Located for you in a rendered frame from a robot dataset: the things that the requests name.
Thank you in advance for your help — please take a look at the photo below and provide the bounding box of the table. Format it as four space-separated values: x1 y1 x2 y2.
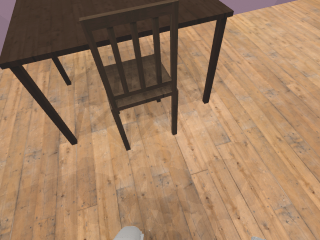
0 0 234 145

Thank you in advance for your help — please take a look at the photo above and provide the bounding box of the chair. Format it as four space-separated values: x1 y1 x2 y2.
79 0 179 151

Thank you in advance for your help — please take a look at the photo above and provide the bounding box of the left robot thigh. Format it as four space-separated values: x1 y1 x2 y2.
113 226 144 240

